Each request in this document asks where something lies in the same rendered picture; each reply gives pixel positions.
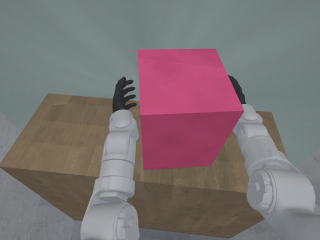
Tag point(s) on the right robot hand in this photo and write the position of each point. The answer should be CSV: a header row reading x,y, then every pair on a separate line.
x,y
237,89

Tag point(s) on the carton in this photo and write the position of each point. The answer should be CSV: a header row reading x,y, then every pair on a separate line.
x,y
188,107

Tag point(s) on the left robot forearm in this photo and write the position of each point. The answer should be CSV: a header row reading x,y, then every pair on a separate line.
x,y
115,183

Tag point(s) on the right robot forearm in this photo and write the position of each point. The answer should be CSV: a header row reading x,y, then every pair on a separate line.
x,y
257,146

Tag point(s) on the pedestal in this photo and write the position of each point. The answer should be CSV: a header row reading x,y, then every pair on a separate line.
x,y
58,155

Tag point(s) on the left robot hand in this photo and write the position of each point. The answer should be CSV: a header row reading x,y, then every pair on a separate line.
x,y
119,100

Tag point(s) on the right robot upper arm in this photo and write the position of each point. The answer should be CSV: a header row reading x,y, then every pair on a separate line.
x,y
286,200

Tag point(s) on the left robot upper arm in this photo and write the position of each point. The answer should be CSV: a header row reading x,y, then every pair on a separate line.
x,y
110,221

